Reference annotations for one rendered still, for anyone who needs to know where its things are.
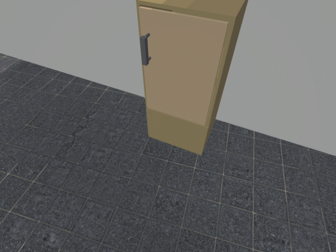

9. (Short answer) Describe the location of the handle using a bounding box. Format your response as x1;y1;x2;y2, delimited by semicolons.
140;33;151;66

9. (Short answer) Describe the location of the cupboard door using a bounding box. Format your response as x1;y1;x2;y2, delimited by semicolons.
139;6;229;126

